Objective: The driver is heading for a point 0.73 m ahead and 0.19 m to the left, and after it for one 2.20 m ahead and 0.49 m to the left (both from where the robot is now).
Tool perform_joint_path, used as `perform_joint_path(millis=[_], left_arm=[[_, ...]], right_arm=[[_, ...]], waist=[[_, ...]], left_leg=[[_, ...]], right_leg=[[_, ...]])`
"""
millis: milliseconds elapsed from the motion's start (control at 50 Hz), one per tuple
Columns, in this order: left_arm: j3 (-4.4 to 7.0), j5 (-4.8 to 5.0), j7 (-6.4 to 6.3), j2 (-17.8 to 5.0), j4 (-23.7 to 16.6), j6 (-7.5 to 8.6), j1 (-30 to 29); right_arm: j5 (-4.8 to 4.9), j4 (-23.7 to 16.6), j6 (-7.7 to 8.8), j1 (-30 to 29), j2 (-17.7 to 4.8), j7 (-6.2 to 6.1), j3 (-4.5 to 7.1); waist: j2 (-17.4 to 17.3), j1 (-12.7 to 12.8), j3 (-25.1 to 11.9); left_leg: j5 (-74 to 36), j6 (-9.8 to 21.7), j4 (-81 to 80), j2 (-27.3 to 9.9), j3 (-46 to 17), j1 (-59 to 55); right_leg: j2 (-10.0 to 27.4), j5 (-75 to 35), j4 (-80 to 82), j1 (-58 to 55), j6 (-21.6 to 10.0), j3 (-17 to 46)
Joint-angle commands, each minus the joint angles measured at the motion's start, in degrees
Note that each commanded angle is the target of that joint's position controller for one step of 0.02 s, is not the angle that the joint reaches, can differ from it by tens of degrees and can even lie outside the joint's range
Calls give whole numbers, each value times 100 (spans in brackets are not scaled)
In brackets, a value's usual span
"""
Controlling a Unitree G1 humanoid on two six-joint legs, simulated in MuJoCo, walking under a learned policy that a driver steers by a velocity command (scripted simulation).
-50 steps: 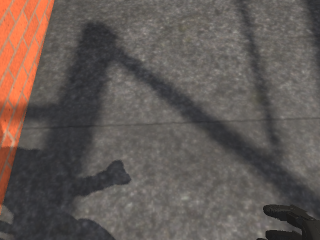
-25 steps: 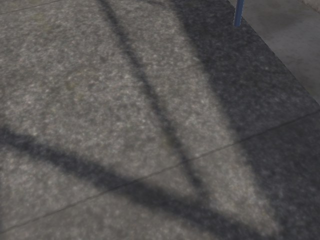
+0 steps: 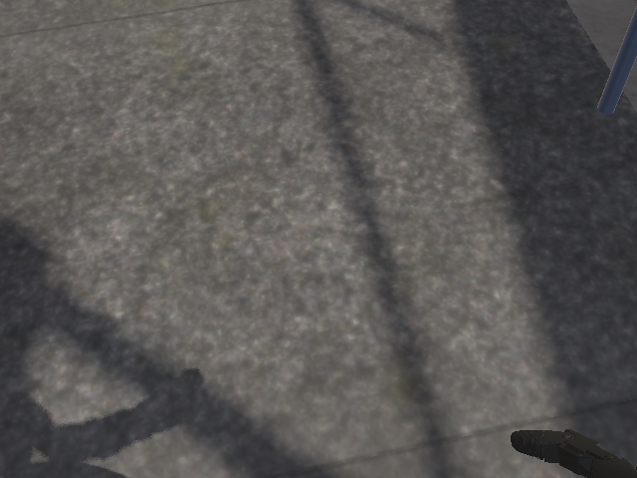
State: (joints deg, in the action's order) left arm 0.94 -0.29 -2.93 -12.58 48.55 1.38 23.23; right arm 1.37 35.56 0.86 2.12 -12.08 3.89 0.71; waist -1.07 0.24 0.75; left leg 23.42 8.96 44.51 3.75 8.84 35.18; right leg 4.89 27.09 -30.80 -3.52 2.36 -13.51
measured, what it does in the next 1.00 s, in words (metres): climbs, turning left: right foot 0.04 m higher, then left foot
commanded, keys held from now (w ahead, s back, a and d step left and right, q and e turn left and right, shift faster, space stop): w+q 0.90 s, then w+e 0.10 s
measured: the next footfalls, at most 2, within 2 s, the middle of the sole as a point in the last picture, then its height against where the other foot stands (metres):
right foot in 0.42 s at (408, 456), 0.04 m higher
left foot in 0.88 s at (222, 449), level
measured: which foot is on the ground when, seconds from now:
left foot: down 0.00-0.44, up 0.46-0.86, down 0.88-1.00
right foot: down 0.00-0.00, up 0.02-0.40, down 0.42-0.88, up 0.90-1.00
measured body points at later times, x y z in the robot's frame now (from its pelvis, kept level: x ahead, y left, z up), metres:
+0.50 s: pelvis +0.29 -0.02 +0.07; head +0.32 +0.00 +0.52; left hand +0.42 +0.27 -0.01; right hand +0.45 -0.25 -0.04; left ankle +0.13 +0.05 -0.60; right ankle +0.43 -0.11 -0.64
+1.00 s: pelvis +0.48 +0.14 +0.10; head +0.48 +0.17 +0.54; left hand +0.44 +0.44 -0.02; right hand +0.73 -0.01 +0.01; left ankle +0.45 +0.22 -0.63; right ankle +0.49 -0.04 -0.50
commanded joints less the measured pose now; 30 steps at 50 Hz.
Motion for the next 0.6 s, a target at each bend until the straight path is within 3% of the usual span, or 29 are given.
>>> perform_joint_path(millis=[20,40,60,80,100,120,140,180,220,260,320,360,380,400,420,440,460,480,500,520,540,560,580,600], left_arm=[[10,-198,164,-211,-928,462,-235],[148,51,331,-747,-1164,718,-859],[173,280,372,-823,-1278,807,-1281],[132,171,341,-726,-1374,822,-1441],[135,62,300,-678,-1349,757,-1317],[157,43,302,-680,-1342,666,-1072],[164,21,307,-677,-1366,587,-1006],[119,-87,300,-547,-1452,484,-1191],[35,-184,285,-428,-1675,443,-1697],[-29,-152,266,-311,-1840,428,-2191],[-103,49,292,-160,-2043,431,-3046],[4,162,337,-412,-2034,462,-3058],[102,187,346,-598,-1968,484,-2781],[229,178,348,-812,-1824,518,-2236],[369,120,324,-1085,-1615,545,-1461],[533,-36,289,-1561,-1468,564,-186],[617,-42,325,-1883,-1248,447,83],[500,52,226,-1273,-1436,389,-194],[424,66,122,-1043,-1374,364,-462],[348,16,90,-867,-1273,340,-645],[301,-59,97,-719,-1193,358,-846],[247,-90,111,-535,-1137,391,-1029],[226,-43,134,-430,-1085,406,-1164],[242,-17,150,-474,-1028,423,-1212]], right_arm=[[17,125,-32,2028,-1873,-233,637],[-111,30,52,2050,-1521,-283,573],[-133,138,156,1959,-1170,-295,496],[-101,119,243,1602,-942,-270,414],[-125,73,309,1274,-729,-231,341],[-157,23,328,1078,-616,-226,299],[-142,19,327,1042,-626,-243,295],[-78,109,309,1218,-799,-310,318],[-86,172,256,1449,-930,-411,337],[-81,200,177,1688,-893,-496,314],[-23,214,93,2052,-1107,-574,369],[-13,213,47,2134,-1235,-591,390],[-1,178,28,2051,-1243,-595,382],[-2,88,37,1849,-1207,-595,346],[-48,-70,86,1598,-1045,-583,278],[-187,-348,142,1482,-717,-587,148],[-22,-496,205,2323,-209,-470,6],[119,-278,166,2090,-803,-400,167],[72,-454,135,1375,-1053,-387,255],[-58,-568,93,1049,-984,-388,242],[-103,-631,51,1089,-873,-360,246],[-39,-595,-17,1335,-758,-324,243],[21,-528,-78,1503,-651,-310,228],[32,-525,-122,1510,-577,-313,207]], waist=[[-1209,-489,-2131],[-670,-850,-2330],[-96,-706,-1161],[570,-353,-499],[622,-19,-310],[409,228,-209],[233,308,-158],[178,329,-68],[21,189,-31],[-172,-18,-152],[-486,-397,-210],[-716,-365,-333],[-888,-187,-492],[-1028,152,-775],[-1017,547,-1264],[-176,1002,-2380],[2177,473,-3454],[1457,670,-2546],[931,693,-1314],[384,515,-728],[428,213,-392],[638,-49,-230],[768,-164,-121],[775,-207,-43]], left_leg=[[-948,1530,-1621,-1790,-4840,-5584],[800,1773,-2910,-2148,-6160,-5482],[1140,1497,-3092,-2087,-5603,-4659],[470,1215,-3120,-1850,-4840,-3616],[-334,1041,-3102,-1537,-4111,-2848],[-692,960,-3117,-1237,-3504,-2344],[-935,924,-3143,-1067,-3131,-2071],[-1484,840,-3127,-867,-2638,-1748],[-1779,745,-3184,-711,-2373,-1491],[-1847,598,-3134,-576,-2208,-1443],[-1642,536,-3061,-648,-2385,-1872],[-1900,524,-2817,-985,-2745,-2398],[-2244,429,-2601,-1165,-2949,-2608],[-3119,267,-2155,-1125,-2946,-2677],[-3970,-16,-1279,-862,-2696,-2358],[-2960,-364,649,-442,-2251,-1124],[878,-704,2406,181,-1941,720],[751,-822,3444,-176,-1952,1477],[211,-850,3976,-354,-1610,1838],[-180,-812,4008,-608,-1421,1619],[-417,-790,3837,-763,-1474,1200],[-468,-804,3768,-869,-1523,791],[-450,-843,3753,-855,-1442,602],[-489,-896,3704,-858,-1360,583]], right_leg=[[-752,439,-5212,4160,-202,1406],[-767,-84,-5982,5063,-200,2411],[-495,-408,-6001,5494,-285,2245],[-236,-718,-5628,5351,-314,2120],[-50,-954,-5360,4916,-309,2097],[56,-1103,-5257,4591,-289,2075],[110,-1132,-5222,4547,-248,1948],[133,-1227,-5040,4754,-105,1636],[99,-1616,-4366,4828,82,1367],[-25,-1940,-3373,4512,258,1185],[-395,-1758,-1490,3985,424,1043],[-588,-1464,-867,3676,384,1030],[-653,-1397,-641,3304,283,1084],[-809,-1465,-274,2559,93,1000],[-616,-1683,-138,1316,-193,1177],[727,-1310,-251,-891,-895,2691],[2106,584,944,-2574,-1907,6119],[2137,2379,1501,-1986,-1848,6542],[1926,1752,1501,-947,-1585,5528],[1632,606,1449,16,-1370,4426],[1340,-84,1512,875,-1225,3684],[1105,-383,1615,1434,-1086,3061],[982,-593,1722,1751,-1032,2550],[965,-774,1816,1915,-1050,2194]])
Velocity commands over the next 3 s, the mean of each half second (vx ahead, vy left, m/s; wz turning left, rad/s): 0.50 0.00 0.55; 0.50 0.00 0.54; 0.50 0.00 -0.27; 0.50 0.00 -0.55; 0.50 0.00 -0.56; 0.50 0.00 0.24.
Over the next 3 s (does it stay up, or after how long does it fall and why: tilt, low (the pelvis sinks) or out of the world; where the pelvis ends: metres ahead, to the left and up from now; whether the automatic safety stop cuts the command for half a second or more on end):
stays up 1.55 0.35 0.28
